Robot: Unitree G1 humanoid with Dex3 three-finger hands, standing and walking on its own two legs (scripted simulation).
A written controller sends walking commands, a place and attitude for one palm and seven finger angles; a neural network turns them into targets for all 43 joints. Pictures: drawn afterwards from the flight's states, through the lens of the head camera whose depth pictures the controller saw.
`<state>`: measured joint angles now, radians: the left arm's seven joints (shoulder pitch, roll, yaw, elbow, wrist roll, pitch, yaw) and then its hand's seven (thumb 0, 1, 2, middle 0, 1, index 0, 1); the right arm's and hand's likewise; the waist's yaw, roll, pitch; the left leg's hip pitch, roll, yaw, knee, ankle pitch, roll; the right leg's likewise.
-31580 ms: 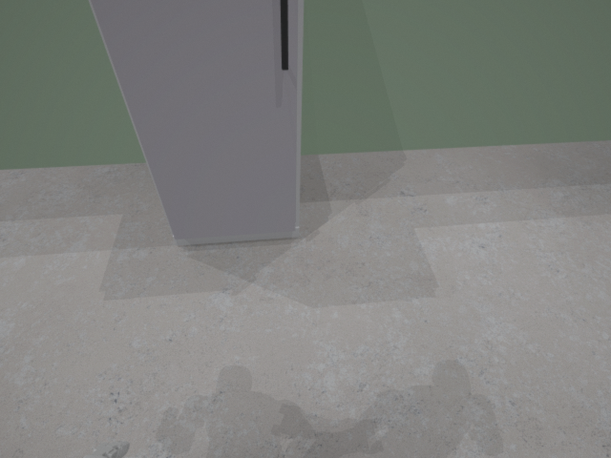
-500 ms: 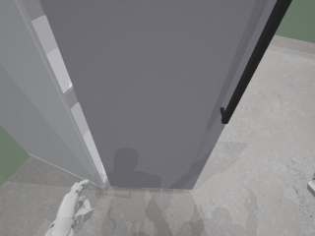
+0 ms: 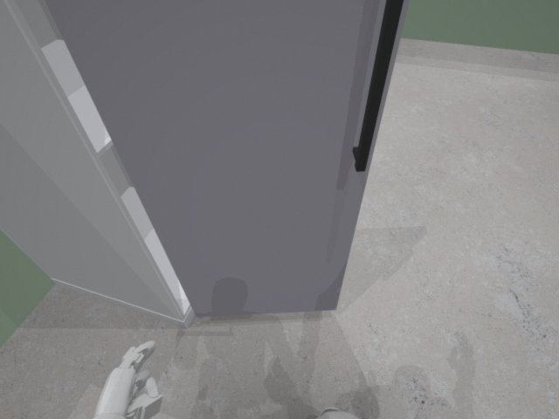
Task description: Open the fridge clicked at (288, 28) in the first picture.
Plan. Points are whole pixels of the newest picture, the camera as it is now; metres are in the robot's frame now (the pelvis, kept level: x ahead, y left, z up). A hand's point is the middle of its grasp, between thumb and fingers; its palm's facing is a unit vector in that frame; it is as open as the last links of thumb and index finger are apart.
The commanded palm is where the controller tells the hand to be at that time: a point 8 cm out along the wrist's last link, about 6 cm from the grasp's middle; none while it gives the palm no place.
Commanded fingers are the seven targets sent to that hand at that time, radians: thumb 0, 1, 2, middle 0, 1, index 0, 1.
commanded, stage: step back with the hand held close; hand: right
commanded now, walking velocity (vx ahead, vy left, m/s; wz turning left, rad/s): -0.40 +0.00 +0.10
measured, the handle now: (382, 39) +0.56 -0.13 +0.28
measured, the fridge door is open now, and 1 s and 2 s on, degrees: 69 69 69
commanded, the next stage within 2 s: stop stepping back and stand still in 0.32 s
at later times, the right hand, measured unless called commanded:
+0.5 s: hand out of the picture +0.13 -0.29 +0.19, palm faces +0.37 +0.86 -0.35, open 7.4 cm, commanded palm +0.07 -0.33 +0.19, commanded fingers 0.00 -0.90 -0.90 0.20 0.30 0.20 0.30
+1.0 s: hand out of the picture +0.03 -0.35 +0.18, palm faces +0.48 +0.83 -0.28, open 7.4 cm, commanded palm -0.02 -0.37 +0.19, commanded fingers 0.00 -0.90 -0.90 0.20 0.30 0.20 0.30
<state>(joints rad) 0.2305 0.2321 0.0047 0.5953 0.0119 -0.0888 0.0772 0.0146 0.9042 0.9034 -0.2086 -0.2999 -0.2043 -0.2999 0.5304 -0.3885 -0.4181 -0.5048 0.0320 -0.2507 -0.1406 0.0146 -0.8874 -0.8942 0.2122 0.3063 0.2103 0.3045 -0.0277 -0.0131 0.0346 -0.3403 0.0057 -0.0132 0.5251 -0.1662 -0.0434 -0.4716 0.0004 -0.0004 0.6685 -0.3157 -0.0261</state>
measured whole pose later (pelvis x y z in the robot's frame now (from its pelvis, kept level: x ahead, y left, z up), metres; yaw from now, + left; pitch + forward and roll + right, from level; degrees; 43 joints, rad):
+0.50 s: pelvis -0.09 -0.05 +0.00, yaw +6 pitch +1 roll +3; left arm 0.19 0.19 -0.03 0.66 0.01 -0.13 0.07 0.02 0.90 0.90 -0.21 -0.30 -0.21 -0.30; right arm 0.41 -0.43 -0.40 -0.48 0.05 -0.25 -0.11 0.01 -0.88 -0.89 0.21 0.31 0.21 0.30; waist -0.05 0.03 -0.05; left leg -0.19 0.00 -0.02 0.63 -0.39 -0.03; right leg -0.40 0.00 -0.07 0.60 -0.16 -0.03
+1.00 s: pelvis -0.19 -0.09 +0.00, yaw +5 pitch -2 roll +1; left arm 0.30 0.22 0.01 0.71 0.01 -0.09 0.08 0.02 0.90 0.90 -0.21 -0.30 -0.20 -0.30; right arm 0.42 -0.36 -0.41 -0.40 0.04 -0.16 -0.16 0.01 -0.89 -0.89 0.21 0.31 0.21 0.30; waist -0.03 0.05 -0.11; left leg -0.18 0.00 0.08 0.59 -0.39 0.05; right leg -0.40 -0.06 -0.03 0.80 -0.39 -0.01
